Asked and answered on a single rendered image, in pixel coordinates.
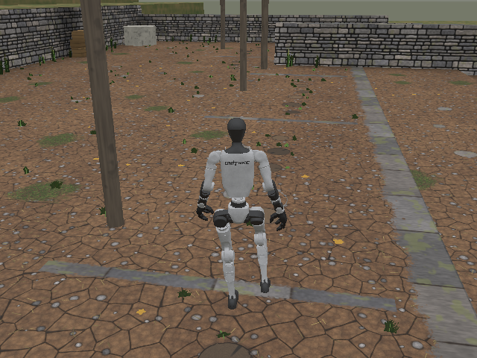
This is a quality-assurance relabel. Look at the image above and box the robot head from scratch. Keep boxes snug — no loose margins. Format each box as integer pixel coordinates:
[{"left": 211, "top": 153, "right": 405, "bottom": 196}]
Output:
[{"left": 224, "top": 118, "right": 250, "bottom": 154}]

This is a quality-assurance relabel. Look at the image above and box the right robot upper arm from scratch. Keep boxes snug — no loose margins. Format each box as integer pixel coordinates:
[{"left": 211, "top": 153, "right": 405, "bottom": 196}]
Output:
[{"left": 253, "top": 150, "right": 274, "bottom": 192}]

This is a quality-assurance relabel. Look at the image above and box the right robot forearm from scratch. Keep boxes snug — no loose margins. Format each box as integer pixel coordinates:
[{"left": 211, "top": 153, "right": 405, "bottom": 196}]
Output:
[{"left": 268, "top": 180, "right": 285, "bottom": 214}]

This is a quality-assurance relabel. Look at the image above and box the left robot hand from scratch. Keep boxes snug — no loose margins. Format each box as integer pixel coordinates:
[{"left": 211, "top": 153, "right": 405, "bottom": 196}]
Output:
[{"left": 196, "top": 205, "right": 214, "bottom": 221}]

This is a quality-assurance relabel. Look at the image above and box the right robot hand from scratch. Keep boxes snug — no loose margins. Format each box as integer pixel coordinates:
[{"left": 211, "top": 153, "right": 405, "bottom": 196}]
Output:
[{"left": 270, "top": 211, "right": 287, "bottom": 231}]

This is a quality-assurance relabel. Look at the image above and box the robot torso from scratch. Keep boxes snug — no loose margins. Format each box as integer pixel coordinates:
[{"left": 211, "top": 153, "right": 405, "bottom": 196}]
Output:
[{"left": 220, "top": 146, "right": 255, "bottom": 224}]

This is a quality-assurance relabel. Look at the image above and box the left robot upper arm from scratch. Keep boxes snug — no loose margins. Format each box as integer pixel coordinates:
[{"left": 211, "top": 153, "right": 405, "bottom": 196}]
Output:
[{"left": 202, "top": 151, "right": 222, "bottom": 192}]

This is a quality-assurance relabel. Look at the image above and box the left robot forearm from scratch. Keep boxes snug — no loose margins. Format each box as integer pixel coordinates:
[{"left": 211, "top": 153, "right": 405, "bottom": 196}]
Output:
[{"left": 198, "top": 181, "right": 210, "bottom": 208}]

